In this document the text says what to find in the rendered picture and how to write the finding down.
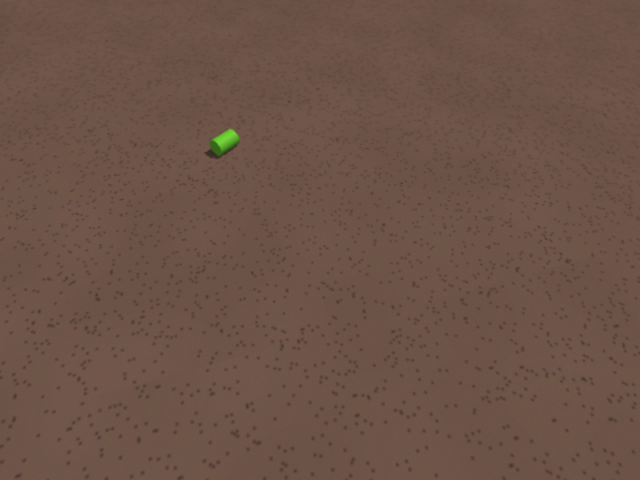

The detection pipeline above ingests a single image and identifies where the can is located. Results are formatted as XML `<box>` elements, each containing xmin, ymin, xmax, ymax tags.
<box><xmin>210</xmin><ymin>129</ymin><xmax>240</xmax><ymax>156</ymax></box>

